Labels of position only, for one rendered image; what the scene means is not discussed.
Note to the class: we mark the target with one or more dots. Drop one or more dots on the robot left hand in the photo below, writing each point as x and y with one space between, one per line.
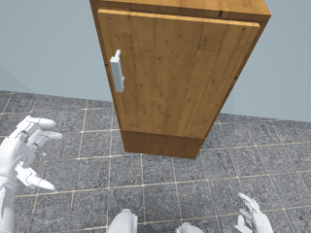
13 150

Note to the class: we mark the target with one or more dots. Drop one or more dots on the robot right hand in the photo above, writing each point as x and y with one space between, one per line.
257 222

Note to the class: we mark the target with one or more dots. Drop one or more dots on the robot left thigh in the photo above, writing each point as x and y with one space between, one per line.
124 222

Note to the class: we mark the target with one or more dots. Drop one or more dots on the left robot shin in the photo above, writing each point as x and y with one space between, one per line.
126 211

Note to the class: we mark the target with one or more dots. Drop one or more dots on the cupboard door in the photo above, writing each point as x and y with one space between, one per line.
177 70

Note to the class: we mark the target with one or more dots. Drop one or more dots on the handle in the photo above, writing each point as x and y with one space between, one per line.
118 78

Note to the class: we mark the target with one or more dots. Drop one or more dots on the left robot forearm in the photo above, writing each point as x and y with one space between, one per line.
8 187

